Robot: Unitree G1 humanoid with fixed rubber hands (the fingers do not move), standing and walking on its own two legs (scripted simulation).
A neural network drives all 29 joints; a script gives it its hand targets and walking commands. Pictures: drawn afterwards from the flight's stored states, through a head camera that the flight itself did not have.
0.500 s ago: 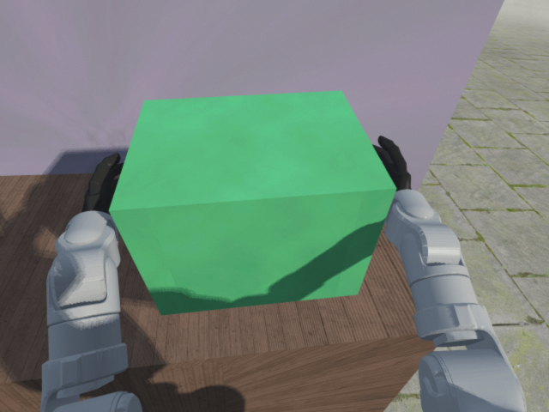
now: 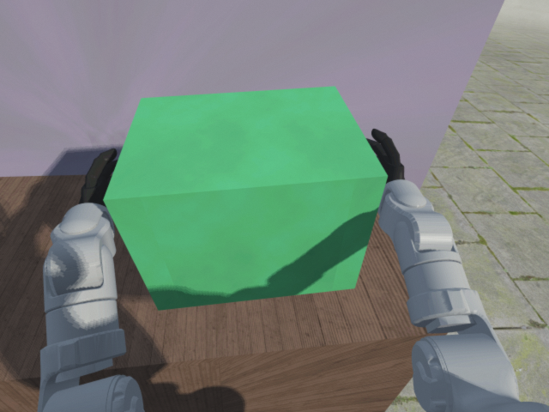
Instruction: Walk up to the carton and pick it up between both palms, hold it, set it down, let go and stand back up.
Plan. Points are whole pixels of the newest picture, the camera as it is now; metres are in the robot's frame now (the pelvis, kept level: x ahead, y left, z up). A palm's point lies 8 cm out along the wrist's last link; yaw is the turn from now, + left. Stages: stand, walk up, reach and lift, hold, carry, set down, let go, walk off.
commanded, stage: hold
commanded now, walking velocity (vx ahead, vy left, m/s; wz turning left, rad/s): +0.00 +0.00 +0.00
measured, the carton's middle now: (249, 194) +0.41 +0.02 +0.15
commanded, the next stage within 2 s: none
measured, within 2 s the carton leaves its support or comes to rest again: neither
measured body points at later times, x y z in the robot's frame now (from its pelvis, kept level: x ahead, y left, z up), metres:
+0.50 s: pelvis +0.00 +0.01 +0.00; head -0.04 +0.02 +0.45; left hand +0.36 +0.20 +0.17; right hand +0.37 -0.20 +0.19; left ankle +0.02 +0.11 -0.75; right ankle +0.01 -0.10 -0.75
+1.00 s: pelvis +0.00 +0.01 +0.00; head -0.04 +0.03 +0.45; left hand +0.36 +0.22 +0.17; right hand +0.38 -0.18 +0.19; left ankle +0.02 +0.11 -0.75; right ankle +0.01 -0.10 -0.75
